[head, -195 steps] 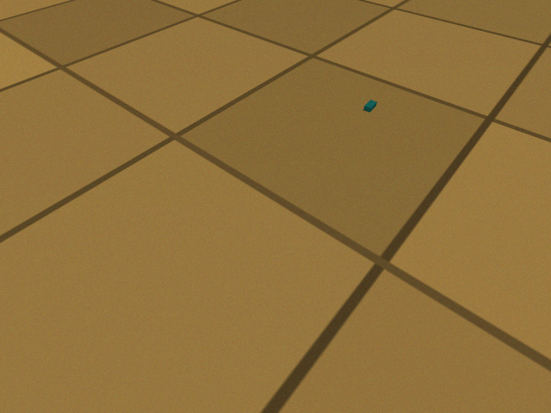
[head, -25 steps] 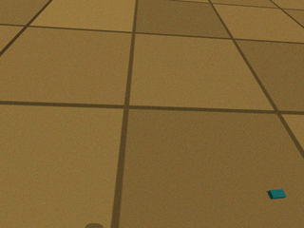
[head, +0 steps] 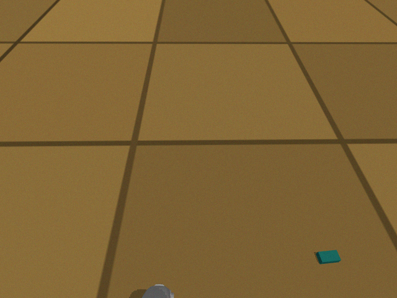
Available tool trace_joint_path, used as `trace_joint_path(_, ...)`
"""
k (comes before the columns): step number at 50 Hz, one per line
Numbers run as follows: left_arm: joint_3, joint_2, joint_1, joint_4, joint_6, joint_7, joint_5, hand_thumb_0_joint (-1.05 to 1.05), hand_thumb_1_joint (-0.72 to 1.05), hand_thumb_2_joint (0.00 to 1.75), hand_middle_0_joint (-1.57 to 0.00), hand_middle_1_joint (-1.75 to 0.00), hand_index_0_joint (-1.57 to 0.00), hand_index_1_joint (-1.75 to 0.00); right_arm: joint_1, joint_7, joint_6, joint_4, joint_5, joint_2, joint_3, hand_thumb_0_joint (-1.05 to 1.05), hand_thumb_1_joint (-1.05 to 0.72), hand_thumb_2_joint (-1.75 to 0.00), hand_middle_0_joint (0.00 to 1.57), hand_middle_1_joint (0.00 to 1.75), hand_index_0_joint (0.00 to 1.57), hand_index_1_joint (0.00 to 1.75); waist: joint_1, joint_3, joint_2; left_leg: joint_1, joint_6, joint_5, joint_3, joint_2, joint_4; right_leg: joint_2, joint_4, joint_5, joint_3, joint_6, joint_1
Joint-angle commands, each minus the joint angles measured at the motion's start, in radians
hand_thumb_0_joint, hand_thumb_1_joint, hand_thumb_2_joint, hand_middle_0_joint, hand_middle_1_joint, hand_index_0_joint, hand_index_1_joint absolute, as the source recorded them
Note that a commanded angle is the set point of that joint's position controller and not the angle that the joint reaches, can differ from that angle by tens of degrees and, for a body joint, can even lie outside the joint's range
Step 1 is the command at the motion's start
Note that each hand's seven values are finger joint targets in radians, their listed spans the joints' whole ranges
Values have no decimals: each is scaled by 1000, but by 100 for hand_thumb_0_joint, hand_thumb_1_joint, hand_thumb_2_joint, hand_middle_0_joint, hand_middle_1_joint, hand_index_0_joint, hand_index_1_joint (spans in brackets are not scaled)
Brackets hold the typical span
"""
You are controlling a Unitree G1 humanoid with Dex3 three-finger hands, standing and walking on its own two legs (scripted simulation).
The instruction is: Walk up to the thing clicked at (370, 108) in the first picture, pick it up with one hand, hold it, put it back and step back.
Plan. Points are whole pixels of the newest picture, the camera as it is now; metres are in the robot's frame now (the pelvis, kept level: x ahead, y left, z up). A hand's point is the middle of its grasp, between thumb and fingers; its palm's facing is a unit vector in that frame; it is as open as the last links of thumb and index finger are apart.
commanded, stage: walk up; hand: left
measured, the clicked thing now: (328, 257) +0.46 -0.58 -0.73
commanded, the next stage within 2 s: none
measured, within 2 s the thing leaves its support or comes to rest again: neither
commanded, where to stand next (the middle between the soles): +0.13 -0.86 m, yaw +6 degrees
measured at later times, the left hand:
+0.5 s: hand out of the picture +0.16 +0.08 -0.14, palm faces -0.12 -0.92 -0.37, open 7.4 cm
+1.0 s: hand out of the picture +0.14 -0.14 -0.15, palm faces -0.09 -0.95 -0.30, open 7.4 cm
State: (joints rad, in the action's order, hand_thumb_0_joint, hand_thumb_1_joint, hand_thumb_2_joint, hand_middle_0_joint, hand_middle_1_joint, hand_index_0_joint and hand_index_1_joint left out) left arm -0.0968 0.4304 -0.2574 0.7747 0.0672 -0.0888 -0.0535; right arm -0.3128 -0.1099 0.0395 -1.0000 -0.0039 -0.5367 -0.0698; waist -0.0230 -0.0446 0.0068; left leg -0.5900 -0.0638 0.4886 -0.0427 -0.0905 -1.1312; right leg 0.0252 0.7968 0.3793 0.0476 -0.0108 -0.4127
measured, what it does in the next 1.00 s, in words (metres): steps to the right: left foot, then right foot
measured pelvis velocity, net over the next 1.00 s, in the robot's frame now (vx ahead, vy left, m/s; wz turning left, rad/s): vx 0.05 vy -0.41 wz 0.02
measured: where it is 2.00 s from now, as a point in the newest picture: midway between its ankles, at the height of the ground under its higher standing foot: outside the picture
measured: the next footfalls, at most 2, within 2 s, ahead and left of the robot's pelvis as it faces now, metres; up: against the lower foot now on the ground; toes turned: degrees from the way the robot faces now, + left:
left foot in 0.18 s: +0.14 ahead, +0.01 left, +0.00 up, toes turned +7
right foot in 0.52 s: +0.12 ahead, -0.42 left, +0.00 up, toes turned -1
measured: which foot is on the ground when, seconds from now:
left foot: up 0.00-0.16, down 0.18-0.54, up 0.56-0.82, down 0.84-1.00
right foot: down 0.00-0.18, up 0.20-0.50, down 0.52-0.84, up 0.86-1.00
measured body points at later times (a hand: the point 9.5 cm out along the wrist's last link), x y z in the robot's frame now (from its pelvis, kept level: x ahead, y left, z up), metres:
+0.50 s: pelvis +0.03 -0.22 -0.01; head +0.06 -0.18 +0.44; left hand +0.16 +0.12 -0.12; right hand +0.05 -0.61 -0.06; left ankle +0.10 +0.00 -0.70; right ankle +0.09 -0.41 -0.69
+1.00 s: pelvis +0.05 -0.41 +0.01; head +0.09 -0.36 +0.45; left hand +0.15 -0.09 -0.13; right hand +0.07 -0.77 -0.06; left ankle +0.10 -0.29 -0.71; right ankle +0.08 -0.56 -0.64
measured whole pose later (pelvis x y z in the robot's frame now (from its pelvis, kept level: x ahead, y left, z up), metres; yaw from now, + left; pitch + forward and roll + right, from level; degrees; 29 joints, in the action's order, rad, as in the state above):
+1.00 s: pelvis +0.05 -0.41 +0.01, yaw +1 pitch -2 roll +0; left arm -0.07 0.47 -0.22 0.74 0.11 -0.08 -0.05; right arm -0.39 -0.11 0.09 -0.88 0.00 -0.42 -0.04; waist 0.01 -0.13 0.13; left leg -0.39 -0.02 0.31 0.07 -0.05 -0.73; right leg -0.06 1.18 0.43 -0.13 -0.01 -0.56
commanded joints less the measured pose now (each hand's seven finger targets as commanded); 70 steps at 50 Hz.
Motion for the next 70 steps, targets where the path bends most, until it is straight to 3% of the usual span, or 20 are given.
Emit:
trace_joint_path(1,-69,250,42,-96,-30,31,-5,0,90,90,-20,-30,-20,-30,-159,-1,49,12,-4,-173,-20,0,-90,-90,20,30,20,30,10,0,247,-79,-1,-25,105,39,132,163,-394,-164,-296,-242,193)
trace_joint_path(4,-47,217,52,-123,-27,27,-8,0,90,90,-20,-30,-20,-30,-178,2,67,42,-9,-143,-12,0,-90,-90,20,30,20,30,13,26,198,101,-19,-106,107,64,344,191,-331,-442,-247,-279,183)
trace_joint_path(7,-13,178,98,-177,-19,19,11,0,90,90,-20,-30,-20,-30,-318,-11,77,48,2,-165,-35,0,-90,-90,20,30,20,30,92,111,83,466,-2,-410,68,55,655,94,-109,-447,-110,-175,43)
trace_joint_path(9,-4,139,2,-186,-7,21,14,0,90,90,-20,-30,-20,-30,-282,-39,74,129,34,-316,-87,0,-90,-90,20,30,20,30,66,105,-128,640,-135,-291,-592,-367,788,-59,238,91,-154,1,-319)
trace_joint_path(10,-35,252,-21,-165,8,33,-3,0,90,90,-20,-30,-20,-30,-240,-39,69,145,-8,-341,-96,0,-90,-90,20,30,20,30,72,125,-25,608,-251,-333,-656,-478,755,-34,405,192,-234,25,-339)
trace_joint_path(14,-57,275,26,-143,9,16,7,0,90,90,-20,-30,-20,-30,-131,-25,61,173,0,-243,-72,0,-90,-90,20,30,20,30,31,2,-31,290,-188,-218,-243,-285,719,-1,456,18,-273,7,-233)
trace_joint_path(22,-68,253,44,-139,24,-33,7,0,90,90,-20,-30,-20,-30,-64,1,59,187,41,-348,-105,0,-90,-90,20,30,20,30,32,10,-235,83,-166,109,-99,-224,666,46,161,102,-74,22,-82)
trace_joint_path(26,-108,281,-219,-38,17,-13,-18,0,90,90,-20,-30,-20,-30,-4,3,27,167,46,-247,-66,0,-90,-90,20,30,20,30,-135,82,43,-184,-45,192,133,-58,259,-34,-136,45,6,-14,296)
trace_joint_path(28,-111,435,8,-128,-9,15,-13,0,90,90,-20,-30,-20,-30,67,-25,14,189,15,-182,-53,0,-90,-90,20,30,20,30,-82,-39,298,-270,9,130,36,71,-127,280,-622,406,-756,-200,22)
trace_joint_path(33,-76,297,101,-117,-10,29,-8,0,90,90,-20,-30,-20,-30,-170,-10,29,12,-10,-204,-38,0,-90,-90,20,30,20,30,19,6,244,-87,6,-25,63,15,25,145,-413,151,-358,-207,130)
trace_joint_path(40,-13,195,131,-173,1,21,-5,0,90,90,-20,-30,-20,-30,-314,-8,62,29,0,-147,-37,0,-90,-90,20,30,20,30,66,42,120,401,-7,-316,81,69,587,110,-222,-284,-191,-205,-2)
trace_joint_path(43,-21,214,32,-175,12,34,-10,0,90,90,-20,-30,-20,-30,-249,-32,67,131,14,-337,-95,0,-90,-90,20,30,20,30,55,56,-89,543,-221,-387,-659,-465,745,-27,310,202,-211,5,-352)
trace_joint_path(47,-53,264,58,-145,11,29,5,0,90,90,-20,-30,-20,-30,-165,-30,58,155,1,-238,-76,0,-90,-90,20,30,20,30,20,10,-37,351,-177,-383,-251,-260,670,-18,451,36,-285,-3,-262)
trace_joint_path(55,-59,240,109,-149,26,-11,10,0,90,90,-20,-30,-20,-30,-128,-7,61,190,42,-323,-107,0,-90,-90,20,30,20,30,51,-3,-221,186,-170,-37,-132,-210,639,53,270,61,-121,32,-186)
trace_joint_path(60,-94,246,-102,-53,17,-4,-8,0,90,90,-20,-30,-20,-30,-34,-7,32,171,47,-275,-83,0,-90,-90,20,30,20,30,-94,100,-81,-48,-57,-51,61,-90,294,-30,-116,34,-10,-5,237)
trace_joint_path(61,-106,289,-185,-34,9,5,-28,0,90,90,-20,-30,-20,-30,-45,-9,19,169,45,-183,-49,0,-90,-90,20,30,20,30,-159,65,159,-224,-22,19,153,-27,3,8,-226,134,-100,-33,278)
trace_joint_path(62,-113,410,-64,-94,-3,17,-19,0,90,90,-20,-30,-20,-30,21,-21,15,218,16,-136,-40,0,-90,-90,20,30,20,30,-120,7,389,-314,7,194,97,121,-115,243,-514,203,-643,-130,82)
trace_joint_path(63,-111,445,106,-135,-10,27,-4,0,90,90,-20,-30,-20,-30,52,-43,15,198,16,-177,-63,0,-90,-90,20,30,20,30,-42,-47,327,-216,12,154,-20,56,-166,297,-612,308,-774,-194,-35)
trace_joint_path(65,-85,344,117,-125,-6,38,-3,0,90,90,-20,-30,-20,-30,-58,-27,23,92,-8,-201,-60,0,-90,-90,20,30,20,30,-6,-31,178,-177,19,37,12,29,-91,201,-407,170,-469,-204,65)
trace_joint_path(70,-41,247,180,-154,6,33,-18,0,90,90,-20,-30,-20,-30,-250,-9,48,21,-10,-160,-56,0,-90,-90,20,30,20,30,56,10,242,234,-2,-108,111,70,349,133,-222,-219,-242,-228,-38)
